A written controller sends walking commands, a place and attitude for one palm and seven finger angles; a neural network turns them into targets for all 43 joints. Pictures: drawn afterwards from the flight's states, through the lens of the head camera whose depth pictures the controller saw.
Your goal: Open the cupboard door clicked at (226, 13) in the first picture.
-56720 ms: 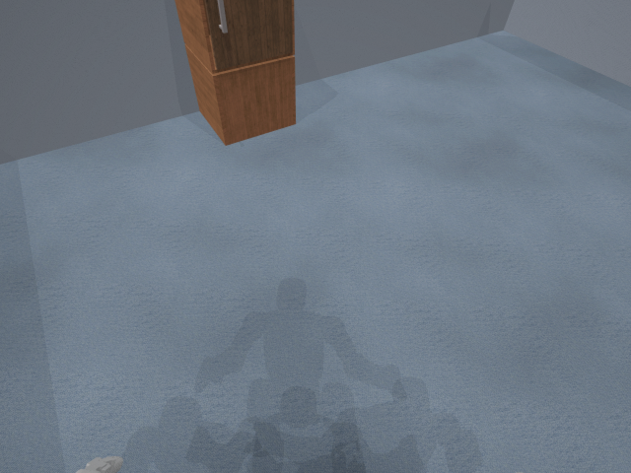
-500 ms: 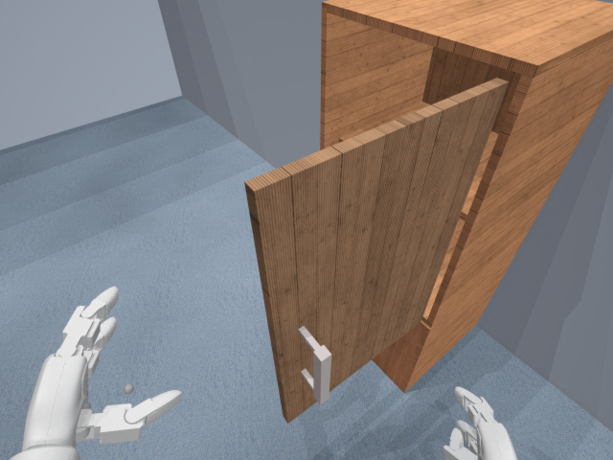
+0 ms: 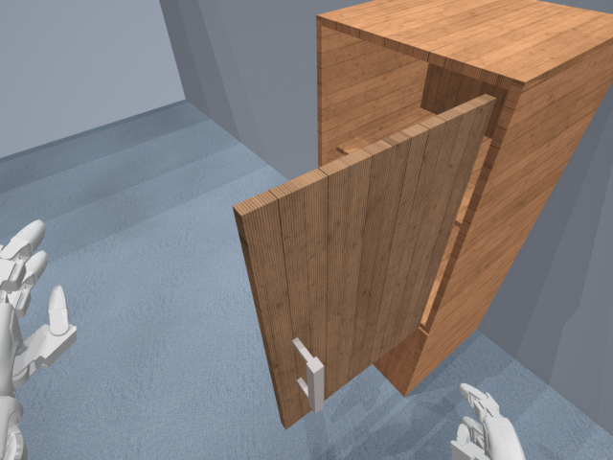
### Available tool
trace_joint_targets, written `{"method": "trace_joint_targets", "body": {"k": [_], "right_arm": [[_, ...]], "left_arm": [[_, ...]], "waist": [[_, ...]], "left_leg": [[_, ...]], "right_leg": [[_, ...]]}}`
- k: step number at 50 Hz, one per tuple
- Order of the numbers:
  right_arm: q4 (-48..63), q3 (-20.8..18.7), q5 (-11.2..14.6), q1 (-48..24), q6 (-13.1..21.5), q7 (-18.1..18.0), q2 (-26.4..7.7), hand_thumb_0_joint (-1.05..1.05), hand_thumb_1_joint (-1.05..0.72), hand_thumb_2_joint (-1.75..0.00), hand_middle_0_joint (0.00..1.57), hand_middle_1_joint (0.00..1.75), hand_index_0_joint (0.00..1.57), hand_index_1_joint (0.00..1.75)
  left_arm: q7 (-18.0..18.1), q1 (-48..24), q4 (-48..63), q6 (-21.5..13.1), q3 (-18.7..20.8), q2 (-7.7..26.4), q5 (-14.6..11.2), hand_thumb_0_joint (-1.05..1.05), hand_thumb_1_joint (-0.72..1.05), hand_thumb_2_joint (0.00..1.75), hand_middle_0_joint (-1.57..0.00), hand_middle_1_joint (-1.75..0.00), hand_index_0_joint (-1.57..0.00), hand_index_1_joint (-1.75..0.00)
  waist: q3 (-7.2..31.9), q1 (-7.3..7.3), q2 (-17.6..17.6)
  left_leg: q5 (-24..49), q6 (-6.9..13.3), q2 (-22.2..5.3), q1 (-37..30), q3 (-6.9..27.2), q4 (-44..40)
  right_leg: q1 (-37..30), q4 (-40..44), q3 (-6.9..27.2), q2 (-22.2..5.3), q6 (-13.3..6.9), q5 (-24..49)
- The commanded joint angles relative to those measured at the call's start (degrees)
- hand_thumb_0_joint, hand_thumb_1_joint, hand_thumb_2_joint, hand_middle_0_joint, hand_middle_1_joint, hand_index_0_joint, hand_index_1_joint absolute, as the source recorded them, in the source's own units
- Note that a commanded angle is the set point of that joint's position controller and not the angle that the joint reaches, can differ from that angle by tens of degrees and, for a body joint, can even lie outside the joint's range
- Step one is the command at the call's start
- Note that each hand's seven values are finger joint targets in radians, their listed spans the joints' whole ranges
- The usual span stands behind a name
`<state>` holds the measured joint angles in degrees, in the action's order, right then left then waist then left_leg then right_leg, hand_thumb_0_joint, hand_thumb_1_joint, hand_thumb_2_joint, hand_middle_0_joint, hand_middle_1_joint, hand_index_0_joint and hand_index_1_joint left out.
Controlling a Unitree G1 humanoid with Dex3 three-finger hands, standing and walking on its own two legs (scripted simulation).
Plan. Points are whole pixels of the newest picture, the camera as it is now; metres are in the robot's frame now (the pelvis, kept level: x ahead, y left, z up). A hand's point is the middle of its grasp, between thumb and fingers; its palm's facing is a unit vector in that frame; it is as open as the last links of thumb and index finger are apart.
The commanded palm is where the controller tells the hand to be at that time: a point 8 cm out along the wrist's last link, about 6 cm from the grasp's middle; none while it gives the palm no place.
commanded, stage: draw the hand back to the body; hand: left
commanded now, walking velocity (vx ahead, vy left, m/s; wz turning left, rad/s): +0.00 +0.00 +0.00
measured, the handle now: (308, 377) +0.28 +0.04 -0.10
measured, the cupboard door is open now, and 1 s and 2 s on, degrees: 88 88 88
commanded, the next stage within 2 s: step back with the hand held close in 0.20 s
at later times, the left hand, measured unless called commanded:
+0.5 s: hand (73, 326) +0.19 +0.26 +0.16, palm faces +0.41 -0.79 -0.46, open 7.4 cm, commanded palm +0.13 +0.29 +0.18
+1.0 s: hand out of the picture +0.11 +0.29 +0.16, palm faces +0.40 -0.77 -0.49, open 7.4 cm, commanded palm +0.05 +0.32 +0.18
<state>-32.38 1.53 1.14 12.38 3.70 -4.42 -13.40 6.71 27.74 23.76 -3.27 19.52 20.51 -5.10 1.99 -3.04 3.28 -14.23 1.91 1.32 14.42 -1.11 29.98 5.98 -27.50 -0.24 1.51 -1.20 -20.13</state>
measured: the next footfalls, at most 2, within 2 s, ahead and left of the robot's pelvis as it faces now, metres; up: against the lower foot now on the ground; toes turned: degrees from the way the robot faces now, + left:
left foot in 1.34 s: -0.04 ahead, +0.12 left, +0.00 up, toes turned +3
right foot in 1.70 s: -0.37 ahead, -0.06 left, +0.00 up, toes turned -4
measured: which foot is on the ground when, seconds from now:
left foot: down 0.00-1.00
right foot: down 0.00-1.00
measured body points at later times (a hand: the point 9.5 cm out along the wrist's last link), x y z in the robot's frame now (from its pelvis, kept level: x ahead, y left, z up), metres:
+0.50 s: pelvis -0.01 -0.01 +0.00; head -0.01 -0.03 +0.45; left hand +0.17 +0.29 +0.19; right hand +0.18 -0.24 -0.08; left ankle +0.02 +0.10 -0.74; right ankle -0.06 -0.11 -0.74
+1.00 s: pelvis -0.09 +0.02 +0.00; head -0.07 +0.02 +0.45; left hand +0.09 +0.32 +0.18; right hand +0.08 -0.22 -0.08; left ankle +0.02 +0.10 -0.73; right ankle -0.06 -0.11 -0.73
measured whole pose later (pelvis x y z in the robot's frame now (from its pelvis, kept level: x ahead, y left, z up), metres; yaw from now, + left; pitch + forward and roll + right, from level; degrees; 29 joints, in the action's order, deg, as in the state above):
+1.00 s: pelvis -0.09 +0.02 +0.00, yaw +0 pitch -1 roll -3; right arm -31.4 -0.3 0.7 12.4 1.5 -5.1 -13.2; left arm 8.2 32.5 27.7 -10.2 23.7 23.9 -2.4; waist -2.1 0.3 2.9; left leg -8.1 3.4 0.2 22.6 -0.7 30.1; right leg 14.2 -27.5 -0.6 2.8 0.4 -12.7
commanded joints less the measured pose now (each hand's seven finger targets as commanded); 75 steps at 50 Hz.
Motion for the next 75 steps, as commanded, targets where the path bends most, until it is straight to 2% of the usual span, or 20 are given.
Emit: {"method": "trace_joint_targets", "body": {"k": [1, 15, 16, 17, 21, 30, 35, 47, 54, 57, 60, 62, 64, 66, 67, 68, 69, 70, 72, 75], "right_arm": [[9.2, -2.2, 0.0, -8.0, 3.5, -0.6, -5.8, 0.0, -0.9, -0.9, 0.2, 0.3, 0.2, 0.3], [7.9, -2.6, 0.0, -8.3, 3.9, -0.8, -5.8, 0.0, -0.9, -0.9, 0.2, 0.3, 0.2, 0.3], [7.6, -2.5, -0.1, -8.3, 3.9, -0.9, -5.8, 0.0, -0.9, -0.9, 0.2, 0.3, 0.2, 0.3], [8.2, -2.8, 0.1, -6.3, 2.8, -0.8, -6.9, 0.0, -0.9, -0.9, 0.2, 0.3, 0.2, 0.3], [8.0, -3.3, -0.3, -7.1, 0.2, -0.7, -6.6, 0.0, -0.9, -0.9, 0.2, 0.3, 0.2, 0.3], [10.6, -3.9, 0.1, -8.4, -3.1, -1.0, -6.2, 0.0, -0.9, -0.9, 0.2, 0.3, 0.2, 0.3], [10.9, -4.2, 0.1, -8.0, -2.8, -1.0, -6.3, 0.0, -0.9, -0.9, 0.2, 0.3, 0.2, 0.3], [10.2, -4.6, -0.4, -6.2, 0.8, -1.1, -7.9, 0.0, -0.9, -0.9, 0.2, 0.3, 0.2, 0.3], [9.6, -4.9, -1.1, -6.8, 3.6, -0.9, -7.6, 0.0, -0.9, -0.9, 0.2, 0.3, 0.2, 0.3], [8.9, -4.8, -1.2, -5.9, 3.6, 0.0, -6.5, 0.0, -0.9, -0.9, 0.2, 0.3, 0.2, 0.3], [6.3, -5.7, -0.7, -3.4, 2.9, 0.9, -5.9, 0.0, -0.9, -0.9, 0.2, 0.3, 0.2, 0.3], [5.4, -5.6, -1.2, -4.5, 2.2, 0.9, -5.1, 0.0, -0.9, -0.9, 0.2, 0.3, 0.2, 0.3], [4.8, -4.7, -1.6, -6.3, 1.8, 0.2, -4.6, 0.0, -0.9, -0.9, 0.2, 0.3, 0.2, 0.3], [5.1, -4.4, -1.1, -6.3, 1.7, -0.8, -6.3, 0.0, -0.9, -0.9, 0.2, 0.3, 0.2, 0.3], [6.0, -4.8, -1.0, -7.1, 1.7, -1.2, -7.2, 0.0, -0.9, -0.9, 0.2, 0.3, 0.2, 0.3], [6.5, -5.1, -0.3, -6.1, 2.4, -0.8, -6.9, 0.0, -0.9, -0.9, 0.2, 0.3, 0.2, 0.3], [6.9, -5.4, -1.0, -7.7, 3.1, -0.7, -7.3, 0.0, -0.9, -0.9, 0.2, 0.3, 0.2, 0.3], [7.8, -5.3, -1.9, -7.5, 3.7, -0.2, -6.6, 0.0, -0.9, -0.9, 0.2, 0.3, 0.2, 0.3], [6.4, -5.8, -2.2, -7.2, 4.7, 0.6, -6.1, 0.0, -0.9, -0.9, 0.2, 0.3, 0.2, 0.3], [5.6, -5.5, -2.0, -7.3, 5.3, 1.5, -5.6, 0.0, -0.9, -0.9, 0.2, 0.3, 0.2, 0.3]], "left_arm": [[0.8, -4.0, 13.7, -4.0, 7.3, 11.9, 0.4, 0.0, 0.9, 0.9, -0.2, -0.3, -0.2, -0.3], [0.4, -3.9, 11.8, -4.2, 6.4, 10.5, 0.2, 0.0, 0.9, 0.9, -0.2, -0.3, -0.2, -0.3], [0.6, -7.4, 12.5, -4.4, 6.3, 11.2, 0.4, 0.0, 0.9, 0.9, -0.2, -0.3, -0.2, -0.3], [1.0, -12.8, 13.8, -6.7, 13.3, 17.8, 0.9, 0.0, 0.9, 0.9, -0.2, -0.3, -0.2, -0.3], [0.1, -3.2, 8.3, -7.6, 8.5, 11.9, 1.6, 0.0, 0.9, 0.9, -0.2, -0.3, -0.2, -0.3], [1.5, 3.3, 13.4, -7.5, 12.2, 15.2, 1.1, 0.0, 0.9, 0.9, -0.2, -0.3, -0.2, -0.3], [2.0, 5.5, 14.7, -8.1, 12.9, 15.5, 0.9, 0.0, 0.9, 0.9, -0.2, -0.3, -0.2, -0.3], [2.9, 2.3, 15.5, -10.7, 11.6, 13.7, 2.7, 0.0, 0.9, 0.9, -0.2, -0.3, -0.2, -0.3], [2.9, 3.1, 18.0, -11.8, 15.4, 15.4, 3.4, 0.0, 0.9, 0.9, -0.2, -0.3, -0.2, -0.3], [2.6, 5.6, 17.4, -11.8, 14.3, 14.1, 2.1, 0.0, 0.9, 0.9, -0.2, -0.3, -0.2, -0.3], [3.0, 3.8, 17.4, -11.7, 11.5, 13.5, 1.5, 0.0, 0.9, 0.9, -0.2, -0.3, -0.2, -0.3], [3.7, 0.0, 16.9, -11.3, 11.2, 14.8, 2.6, 0.0, 0.9, 0.9, -0.2, -0.3, -0.2, -0.3], [4.0, -4.0, 16.7, -11.2, 10.8, 15.7, 3.2, 0.0, 0.9, 0.9, -0.2, -0.3, -0.2, -0.3], [3.8, -5.5, 17.9, -11.0, 10.7, 15.6, 3.1, 0.0, 0.9, 0.9, -0.2, -0.3, -0.2, -0.3], [3.7, -5.6, 18.6, -11.3, 11.6, 16.1, 3.3, 0.0, 0.9, 0.9, -0.2, -0.3, -0.2, -0.3], [3.1, -4.1, 17.4, -12.1, 12.3, 16.0, 3.2, 0.0, 0.9, 0.9, -0.2, -0.3, -0.2, -0.3], [2.6, 0.1, 15.0, -12.4, 13.9, 16.0, 3.1, 0.0, 0.9, 0.9, -0.2, -0.3, -0.2, -0.3], [2.3, -0.8, 18.1, -11.9, 13.3, 14.0, 2.6, 0.0, 0.9, 0.9, -0.2, -0.3, -0.2, -0.3], [2.5, -1.2, 20.5, -12.0, 13.3, 13.8, 2.5, 0.0, 0.9, 0.9, -0.2, -0.3, -0.2, -0.3], [2.8, 1.6, 22.5, -11.4, 11.2, 12.0, 1.8, 0.0, 0.9, 0.9, -0.2, -0.3, -0.2, -0.3]], "waist": [[4.1, -0.6, -0.2], [2.3, -0.4, -1.4], [2.0, -0.06, -0.2], [-2.0, 2.32, -1.6], [1.8, 2.6, -1.4], [7.2, 2.28, -0.9], [7.0, 2.41, 0.9], [-0.3, 3.48, 2.0], [4.1, 2.1, 9.4], [1.9, 2.89, 4.4], [5.4, 4.43, -11.4], [3.1, 4.7, -13.4], [-0.8, 5.2, -9.8], [-0.1, 4.37, 0.7], [2.0, 3.3, 6.1], [5.8, 3.19, 6.8], [5.8, 2.79, 13.4], [5.0, 2.7, 14.4], [3.4, 2.91, 5.4], [6.8, 2.77, 5.7]], "left_leg": [[11.1, 0.3, -2.4, -9.3, 1.0, -3.8], [12.3, 0.5, -2.0, -10.5, 0.2, -3.8], [11.9, 0.5, -1.9, -10.6, 0.2, -3.9], [9.8, 1.5, -3.0, -9.3, 1.6, -1.7], [17.5, 1.3, -3.7, -10.5, 1.9, -2.1], [24.4, 0.9, -5.4, -8.6, 2.0, -3.9], [18.2, 0.9, -6.0, -4.4, 3.3, -5.7], [-16.8, 2.1, -6.9, 13.4, 8.1, -11.8], [-26.9, 4.7, -12.3, 24.0, 14.8, -20.2], [-18.6, 2.8, -9.6, 18.6, 10.5, -13.3], [-5.3, -2.3, -1.2, -1.5, 1.1, 11.1], [-5.1, -2.6, -0.1, -0.4, 1.2, 19.6], [-5.5, -2.3, -1.5, 1.8, 2.4, 10.5], [9.0, -0.7, -4.7, -0.1, 5.1, -6.1], [15.5, 1.2, -10.1, 3.4, 8.5, -8.9], [10.9, 2.9, -13.8, 5.7, 9.5, -12.3], [-2.6, 5.7, -17.8, 14.6, 15.2, -19.2], [-12.6, 8.0, -21.5, 21.3, 20.9, -23.5], [-9.9, 8.9, -20.7, 16.0, 17.7, -19.6], [-6.8, 6.4, -17.8, 6.7, 12.9, -19.9]], "right_leg": [[6.0, 5.8, -0.5, -1.4, 0.5, 16.4], [5.8, 7.2, 0.1, -1.6, 0.9, 19.0], [6.0, 7.3, 0.2, -1.6, 0.9, 18.6], [10.5, 10.6, 5.3, -4.5, 1.5, 21.7], [7.4, 8.3, 3.5, -4.8, 2.4, 27.8], [3.9, 4.6, 2.8, -3.6, 2.4, 28.9], [3.7, 3.8, 2.8, -2.6, 2.3, 22.3], [3.4, 4.6, 4.3, -0.4, 1.7, -1.5], [-8.3, -11.1, 0.8, 4.3, 1.7, 4.2], [0.3, -2.7, 5.3, 1.2, -0.6, 2.9], [21.6, 12.9, 19.4, -10.9, -5.1, 0.5], [23.7, 13.0, 20.5, -15.1, -6.7, 12.2], [21.5, 9.1, 17.5, -13.4, -4.9, 20.5], [17.1, 0.7, 9.1, -3.4, 0.6, 20.7], [11.1, -3.8, 5.3, 1.1, 2.6, 17.2], [5.1, -10.3, 4.0, 3.0, 2.9, 6.9], [0.4, -20.5, 2.5, 5.4, 3.1, -1.8], [-1.1, -30.9, 3.7, 5.5, 2.9, -5.4], [6.9, -34.9, 4.9, 3.7, 2.3, -5.8], [10.3, -29.8, 1.0, 3.3, 2.3, -8.9]]}}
